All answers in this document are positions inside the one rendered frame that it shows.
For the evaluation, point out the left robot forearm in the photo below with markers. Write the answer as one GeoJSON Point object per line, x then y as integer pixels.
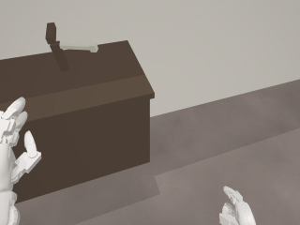
{"type": "Point", "coordinates": [9, 214]}

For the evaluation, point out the robot right hand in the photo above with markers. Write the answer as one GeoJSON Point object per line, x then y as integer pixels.
{"type": "Point", "coordinates": [239, 214]}

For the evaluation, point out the robot left hand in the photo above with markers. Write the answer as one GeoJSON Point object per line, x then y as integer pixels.
{"type": "Point", "coordinates": [11, 122]}

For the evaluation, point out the tap lever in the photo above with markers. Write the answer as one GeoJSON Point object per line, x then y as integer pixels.
{"type": "Point", "coordinates": [92, 47]}

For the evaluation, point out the counter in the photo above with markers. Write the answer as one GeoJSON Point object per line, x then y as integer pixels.
{"type": "Point", "coordinates": [88, 112]}

